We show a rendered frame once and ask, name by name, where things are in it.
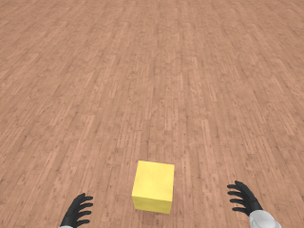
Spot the carton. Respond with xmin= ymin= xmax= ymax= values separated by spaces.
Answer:
xmin=131 ymin=161 xmax=175 ymax=214

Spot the robot right forearm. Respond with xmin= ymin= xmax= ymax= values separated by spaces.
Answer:
xmin=249 ymin=210 xmax=282 ymax=228

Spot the right robot hand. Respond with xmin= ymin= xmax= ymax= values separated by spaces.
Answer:
xmin=227 ymin=180 xmax=263 ymax=217

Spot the left robot hand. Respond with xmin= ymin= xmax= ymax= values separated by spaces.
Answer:
xmin=60 ymin=193 xmax=93 ymax=228

